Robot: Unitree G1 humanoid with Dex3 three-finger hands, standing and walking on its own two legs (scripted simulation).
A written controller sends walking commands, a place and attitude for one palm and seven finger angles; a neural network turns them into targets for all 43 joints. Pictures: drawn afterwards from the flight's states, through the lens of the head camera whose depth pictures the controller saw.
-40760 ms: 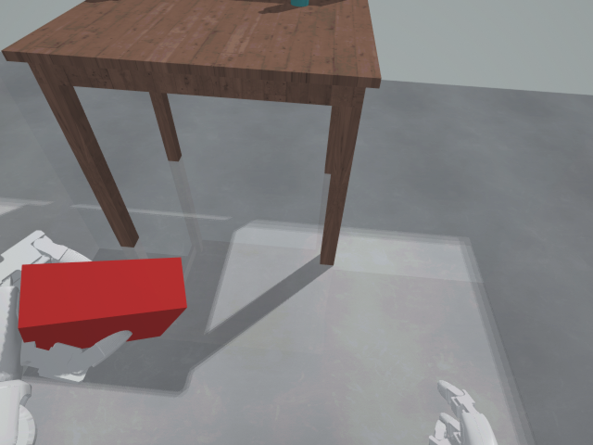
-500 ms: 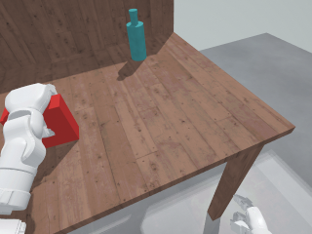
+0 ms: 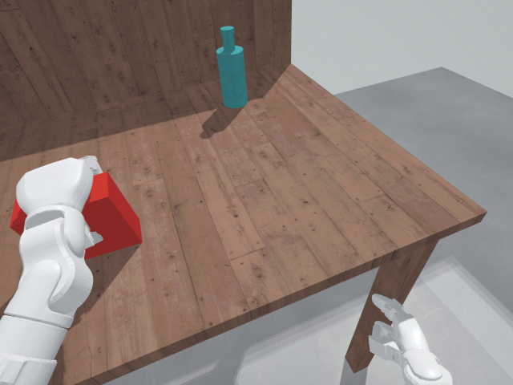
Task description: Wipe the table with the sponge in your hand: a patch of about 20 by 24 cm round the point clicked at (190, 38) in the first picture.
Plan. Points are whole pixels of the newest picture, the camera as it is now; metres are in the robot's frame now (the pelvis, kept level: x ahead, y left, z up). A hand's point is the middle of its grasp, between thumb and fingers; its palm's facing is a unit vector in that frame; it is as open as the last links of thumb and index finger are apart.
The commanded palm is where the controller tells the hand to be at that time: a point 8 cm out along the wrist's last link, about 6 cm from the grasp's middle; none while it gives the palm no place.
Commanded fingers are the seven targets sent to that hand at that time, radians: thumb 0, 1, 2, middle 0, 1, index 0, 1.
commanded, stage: wipe back along the first lane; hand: left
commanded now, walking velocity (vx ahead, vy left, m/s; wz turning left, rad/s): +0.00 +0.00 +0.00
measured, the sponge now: (91, 230) +0.29 +0.32 +0.11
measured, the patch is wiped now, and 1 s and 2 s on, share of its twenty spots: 0.95 0.95 0.95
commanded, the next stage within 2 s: lift the sponge slowly off the table in 1.08 s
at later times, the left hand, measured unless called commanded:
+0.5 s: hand (80, 232) +0.25 +0.29 +0.16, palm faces +0.22 -0.06 -0.97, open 9.6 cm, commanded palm +0.19 +0.26 +0.18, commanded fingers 0.00 0.10 1.30 -1.20 -1.60 -1.20 -1.60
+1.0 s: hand (73, 261) +0.20 +0.26 +0.17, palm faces +0.37 -0.17 -0.92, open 9.6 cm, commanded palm +0.14 +0.24 +0.18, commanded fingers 0.00 0.10 1.30 -1.20 -1.60 -1.20 -1.60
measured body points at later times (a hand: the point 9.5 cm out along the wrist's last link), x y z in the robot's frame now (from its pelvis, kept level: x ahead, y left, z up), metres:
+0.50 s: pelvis +0.01 -0.02 +0.00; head -0.02 -0.06 +0.44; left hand +0.23 +0.28 +0.21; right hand +0.25 -0.22 -0.08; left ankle -0.03 +0.07 -0.74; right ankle +0.00 -0.14 -0.74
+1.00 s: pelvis +0.00 -0.01 -0.01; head -0.04 -0.05 +0.44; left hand +0.18 +0.27 +0.21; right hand +0.25 -0.20 -0.06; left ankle -0.03 +0.07 -0.74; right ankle +0.00 -0.14 -0.74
